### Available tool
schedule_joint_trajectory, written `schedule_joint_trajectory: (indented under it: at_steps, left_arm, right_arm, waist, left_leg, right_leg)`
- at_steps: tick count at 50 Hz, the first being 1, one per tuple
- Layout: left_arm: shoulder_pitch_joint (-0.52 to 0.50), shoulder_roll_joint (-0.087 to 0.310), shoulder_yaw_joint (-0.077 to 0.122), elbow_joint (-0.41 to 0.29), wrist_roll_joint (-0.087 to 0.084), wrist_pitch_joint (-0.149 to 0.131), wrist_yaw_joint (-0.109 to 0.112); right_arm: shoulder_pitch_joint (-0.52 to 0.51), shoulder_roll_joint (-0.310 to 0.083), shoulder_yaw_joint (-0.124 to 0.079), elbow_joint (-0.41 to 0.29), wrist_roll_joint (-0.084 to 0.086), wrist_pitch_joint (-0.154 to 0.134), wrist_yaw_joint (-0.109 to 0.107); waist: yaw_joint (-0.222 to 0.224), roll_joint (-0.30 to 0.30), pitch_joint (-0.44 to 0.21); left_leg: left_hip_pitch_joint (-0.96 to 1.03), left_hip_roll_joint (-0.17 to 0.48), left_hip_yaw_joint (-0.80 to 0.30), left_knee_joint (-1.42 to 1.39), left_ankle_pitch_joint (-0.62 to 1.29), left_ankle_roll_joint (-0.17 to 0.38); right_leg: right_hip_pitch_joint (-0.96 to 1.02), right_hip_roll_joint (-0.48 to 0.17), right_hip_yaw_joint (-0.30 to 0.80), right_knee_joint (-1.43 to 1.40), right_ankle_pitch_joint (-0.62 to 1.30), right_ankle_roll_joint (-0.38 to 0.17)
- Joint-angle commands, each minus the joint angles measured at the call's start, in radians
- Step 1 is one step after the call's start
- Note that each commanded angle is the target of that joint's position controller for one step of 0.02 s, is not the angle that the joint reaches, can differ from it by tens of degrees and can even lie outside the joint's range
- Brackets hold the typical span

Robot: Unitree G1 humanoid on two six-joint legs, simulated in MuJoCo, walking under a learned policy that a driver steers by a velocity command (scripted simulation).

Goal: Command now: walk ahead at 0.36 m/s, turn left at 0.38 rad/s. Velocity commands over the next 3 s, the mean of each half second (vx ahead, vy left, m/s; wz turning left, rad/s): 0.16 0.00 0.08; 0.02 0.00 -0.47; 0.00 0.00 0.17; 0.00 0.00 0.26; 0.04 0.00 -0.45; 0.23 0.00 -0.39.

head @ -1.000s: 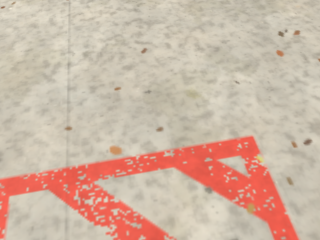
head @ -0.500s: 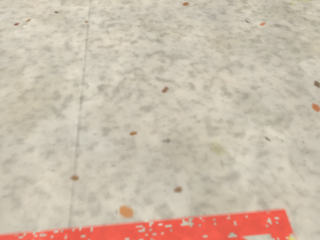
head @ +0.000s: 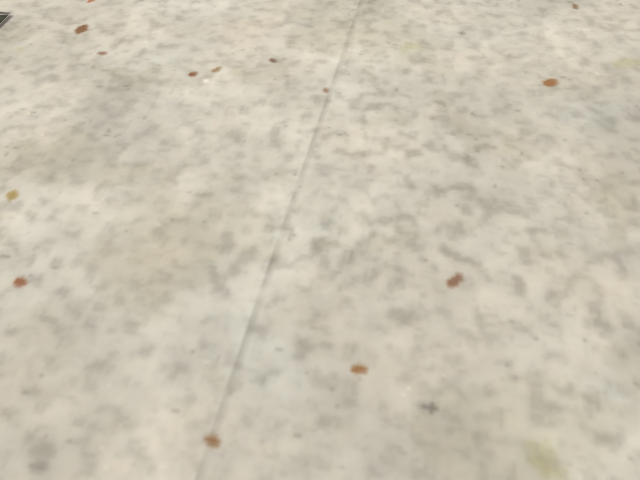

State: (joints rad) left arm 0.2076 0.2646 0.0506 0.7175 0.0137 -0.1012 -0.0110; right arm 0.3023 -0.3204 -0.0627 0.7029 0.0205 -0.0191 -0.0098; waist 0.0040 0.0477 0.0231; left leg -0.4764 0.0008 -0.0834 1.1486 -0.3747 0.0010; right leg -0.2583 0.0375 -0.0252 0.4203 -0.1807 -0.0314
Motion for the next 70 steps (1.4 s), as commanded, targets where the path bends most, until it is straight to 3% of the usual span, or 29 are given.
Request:
schedule_joint_trajectory:
  at_steps: [1,6,9,12,13,14,15,16,17,18,21,28,32,33,34,35,36,38,39,42,49,54,56,57,59,60,62,66,70]
  left_arm:
    - [0.003,0.115,0.028,-0.018,-0.002,-0.016,-0.004]
    - [-0.011,0.169,0.038,0.032,-0.020,0.011,0.008]
    - [0.033,0.187,0.038,0.070,-0.029,0.025,0.010]
    - [0.016,0.190,0.036,0.088,-0.047,0.035,0.012]
    - [0.050,0.166,0.027,0.101,-0.038,0.031,0.011]
    - [0.087,0.122,0.008,0.085,-0.002,0.020,0.008]
    - [0.198,0.043,-0.028,0.107,0.006,0.024,-0.001]
    - [0.171,0.100,-0.015,0.126,-0.018,0.047,-0.004]
    - [0.109,0.135,-0.004,0.110,-0.035,0.066,0.000]
    - [0.079,0.134,0.000,0.110,-0.035,0.085,0.012]
    - [0.112,0.134,0.011,0.121,-0.025,0.132,0.043]
    - [0.037,0.113,0.024,0.065,-0.025,0.152,0.041]
    - [0.116,0.121,0.038,0.079,-0.015,0.149,0.013]
    - [0.129,0.160,0.050,0.073,-0.006,0.146,0.013]
    - [0.104,0.283,0.075,0.036,-0.011,0.145,0.031]
    - [0.115,0.302,0.071,0.017,0.032,0.125,0.023]
    - [0.072,0.275,0.066,0.009,0.039,0.102,0.020]
    - [-0.021,0.216,0.055,-0.010,-0.009,0.088,0.028]
    - [-0.034,0.198,0.047,-0.015,-0.021,0.088,0.035]
    - [0.011,0.180,0.042,-0.016,-0.021,0.094,0.047]
    - [0.014,0.217,0.059,-0.034,-0.022,0.117,0.059]
    - [-0.039,0.142,0.023,-0.022,-0.001,0.122,0.044]
    - [-0.060,0.106,0.003,0.004,-0.004,0.119,0.037]
    - [-0.022,0.105,0.001,0.025,0.000,0.111,0.034]
    - [0.055,0.130,0.011,0.039,0.028,0.093,0.031]
    - [0.009,0.138,0.012,0.035,0.028,0.093,0.040]
    - [-0.074,0.161,0.026,0.025,0.010,0.100,0.058]
    - [-0.070,0.125,0.033,0.014,-0.002,0.110,0.060]
    - [-0.024,0.133,0.051,0.027,-0.006,0.099,0.049]
  right_arm:
    - [-0.005,-0.034,-0.014,-0.082,-0.008,-0.007,-0.001]
    - [-0.098,0.004,0.012,-0.097,-0.019,-0.013,0.016]
    - [-0.169,-0.020,0.006,-0.117,-0.019,-0.019,0.028]
    - [-0.129,-0.050,-0.011,-0.106,-0.031,-0.023,0.028]
    - [-0.092,-0.090,-0.024,-0.096,-0.037,-0.022,0.017]
    - [-0.037,-0.168,-0.038,-0.102,-0.055,-0.017,0.005]
    - [-0.047,-0.109,-0.013,-0.105,-0.069,-0.007,-0.001]
    - [-0.039,-0.024,0.009,-0.091,-0.051,0.000,0.007]
    - [-0.078,-0.018,0.012,-0.081,-0.040,0.000,0.014]
    - [-0.122,-0.031,0.009,-0.075,-0.039,-0.001,0.016]
    - [-0.246,-0.083,-0.012,-0.068,-0.051,0.002,0.006]
    - [-0.254,-0.085,-0.030,-0.020,-0.036,0.023,-0.032]
    - [-0.287,-0.089,-0.038,0.004,0.001,0.039,-0.037]
    - [-0.232,-0.057,-0.035,0.027,0.004,0.045,-0.036]
    - [-0.204,-0.005,-0.023,0.004,-0.037,0.047,-0.031]
    - [-0.343,-0.035,-0.032,-0.038,-0.037,0.042,-0.040]
    - [-0.342,-0.062,-0.043,-0.033,-0.022,0.042,-0.043]
    - [-0.276,-0.083,-0.058,0.017,-0.026,0.047,-0.054]
    - [-0.264,-0.084,-0.061,0.025,-0.032,0.046,-0.056]
    - [-0.255,-0.060,-0.058,0.029,-0.017,0.034,-0.052]
    - [-0.280,-0.054,-0.046,0.032,-0.010,0.016,-0.036]
    - [-0.223,-0.046,-0.030,0.070,-0.008,0.009,-0.013]
    - [-0.181,-0.017,-0.017,0.096,-0.014,0.000,0.000]
    - [-0.189,-0.035,-0.016,0.098,-0.025,-0.004,0.004]
    - [-0.224,-0.169,-0.035,0.079,-0.031,-0.002,0.000]
    - [-0.246,-0.152,-0.034,0.076,-0.023,-0.001,0.005]
    - [-0.241,-0.140,-0.031,0.082,-0.013,-0.004,0.007]
    - [-0.205,-0.151,-0.036,0.084,-0.003,-0.001,-0.007]
    - [-0.234,-0.139,-0.038,0.050,0.006,0.023,-0.024]
  waist:
    - [-0.011,-0.146,-0.014]
    - [0.009,-0.143,-0.075]
    - [0.030,-0.140,-0.083]
    - [-0.018,-0.128,-0.099]
    - [-0.030,-0.093,-0.126]
    - [-0.025,0.029,-0.229]
    - [0.002,0.181,-0.349]
    - [-0.030,0.122,-0.357]
    - [-0.031,0.087,-0.260]
    - [-0.020,0.052,-0.203]
    - [0.040,0.100,-0.113]
    - [0.006,0.092,-0.097]
    - [0.063,0.060,-0.099]
    - [0.053,-0.061,-0.063]
    - [-0.002,-0.372,-0.018]
    - [0.076,-0.340,-0.024]
    - [0.047,-0.241,-0.020]
    - [0.001,-0.161,-0.029]
    - [-0.005,-0.164,-0.041]
    - [0.003,-0.160,-0.092]
    - [0.030,-0.194,-0.079]
    - [0.032,-0.195,-0.109]
    - [-0.007,-0.166,-0.091]
    - [0.000,-0.135,-0.074]
    - [0.093,0.060,-0.077]
    - [0.065,0.097,-0.065]
    - [0.028,0.106,-0.041]
    - [0.013,0.133,-0.057]
    - [0.019,0.039,-0.089]
  left_leg:
    - [-0.145,0.050,-0.018,-0.079,0.014,-0.030]
    - [0.009,0.041,0.051,-0.416,0.293,-0.037]
    - [0.056,0.022,0.054,-0.535,0.337,-0.012]
    - [0.190,-0.006,0.072,-0.699,0.397,0.042]
    - [0.305,0.014,0.050,-0.748,0.560,0.073]
    - [0.522,0.189,-0.111,-0.661,1.016,0.145]
    - [0.680,0.388,-0.312,-0.651,1.166,0.324]
    - [0.616,0.377,-0.324,-0.688,0.982,0.333]
    - [0.545,0.328,-0.268,-0.725,0.817,0.290]
    - [0.473,0.301,-0.231,-0.759,0.682,0.255]
    - [0.216,0.250,-0.110,-0.846,0.475,0.219]
    - [0.217,0.292,-0.022,-0.866,0.315,0.237]
    - [0.197,0.257,0.065,-0.735,0.273,0.147]
    - [0.123,0.189,0.143,-0.579,0.145,0.061]
    - [-0.117,0.021,0.243,-0.293,-0.183,-0.060]
    - [-0.173,-0.043,0.078,-0.110,-0.303,-0.053]
    - [-0.181,-0.014,0.023,-0.032,-0.228,-0.036]
    - [-0.193,0.012,0.004,-0.030,-0.078,-0.034]
    - [-0.177,0.012,0.003,-0.020,-0.030,-0.044]
    - [-0.162,-0.010,0.001,-0.039,0.035,-0.069]
    - [-0.077,-0.020,-0.012,-0.339,0.045,-0.103]
    - [0.152,0.021,0.034,-0.491,0.051,-0.084]
    - [0.292,0.019,0.055,-0.729,0.233,-0.057]
    - [0.344,0.030,0.026,-0.809,0.355,-0.037]
    - [0.361,0.163,-0.128,-0.740,0.638,0.070]
    - [0.274,0.178,-0.178,-0.778,0.480,0.129]
    - [0.241,0.163,-0.223,-0.806,0.383,0.131]
    - [0.263,0.165,-0.304,-0.783,0.404,0.157]
    - [0.180,0.096,-0.267,-0.696,0.384,0.116]
  right_leg:
    - [0.126,-0.267,0.202,-0.169,0.552,-0.176]
    - [0.104,-0.225,0.044,-0.172,0.669,-0.163]
    - [0.158,-0.243,0.055,-0.130,0.612,-0.148]
    - [0.167,-0.231,0.064,-0.002,0.545,-0.102]
    - [0.132,-0.184,0.043,0.086,0.500,-0.061]
    - [-0.001,-0.119,-0.002,0.257,0.228,-0.001]
    - [-0.159,-0.058,0.028,0.458,-0.395,0.060]
    - [-0.172,-0.081,0.102,0.523,-0.548,0.080]
    - [-0.218,-0.095,0.105,0.554,-0.537,0.090]
    - [-0.233,-0.107,0.103,0.545,-0.496,0.098]
    - [-0.091,-0.099,0.064,0.489,-0.335,0.130]
    - [-0.090,-0.108,0.013,0.439,-0.236,0.080]
    - [0.059,-0.063,-0.035,0.152,-0.063,0.005]
    - [0.101,-0.112,0.087,0.003,0.046,-0.044]
    - [0.160,-0.358,0.457,-0.087,0.316,-0.174]
    - [0.063,-0.423,0.585,-0.159,0.284,-0.299]
    - [0.061,-0.375,0.506,-0.158,0.211,-0.273]
    - [0.100,-0.292,0.395,-0.125,0.161,-0.174]
    - [0.109,-0.272,0.370,-0.116,0.207,-0.162]
    - [0.187,-0.244,0.346,-0.093,0.317,-0.172]
    - [0.197,-0.224,0.411,-0.078,0.219,-0.186]
    - [0.113,-0.225,0.367,-0.041,0.325,-0.185]
    - [0.068,-0.193,0.328,-0.025,0.268,-0.145]
    - [0.049,-0.162,0.313,-0.030,0.192,-0.103]
    - [0.019,-0.019,0.182,0.053,-0.067,-0.012]
    - [0.058,-0.005,0.142,0.051,-0.079,0.026]
    - [0.064,-0.003,0.109,0.094,-0.057,0.039]
    - [0.027,0.012,0.085,0.126,-0.088,0.035]
    - [0.118,-0.032,0.097,0.061,-0.006,-0.001]
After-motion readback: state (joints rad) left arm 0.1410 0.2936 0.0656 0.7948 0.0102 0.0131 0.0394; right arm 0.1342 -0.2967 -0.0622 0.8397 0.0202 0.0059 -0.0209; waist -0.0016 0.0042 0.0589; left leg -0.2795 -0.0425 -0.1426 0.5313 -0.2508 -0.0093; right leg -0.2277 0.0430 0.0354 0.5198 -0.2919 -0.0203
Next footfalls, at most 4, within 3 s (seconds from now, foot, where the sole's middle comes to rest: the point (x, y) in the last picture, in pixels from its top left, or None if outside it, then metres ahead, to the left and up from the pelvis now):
0.26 left None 0.25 0.14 -0.78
0.66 right None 0.17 -0.10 -0.78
1.14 left None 0.25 0.12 -0.78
1.76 left None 0.21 0.16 -0.78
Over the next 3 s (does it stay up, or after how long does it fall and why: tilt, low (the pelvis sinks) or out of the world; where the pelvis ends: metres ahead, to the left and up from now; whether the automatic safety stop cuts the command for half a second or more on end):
stays up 0.34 0.02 0.00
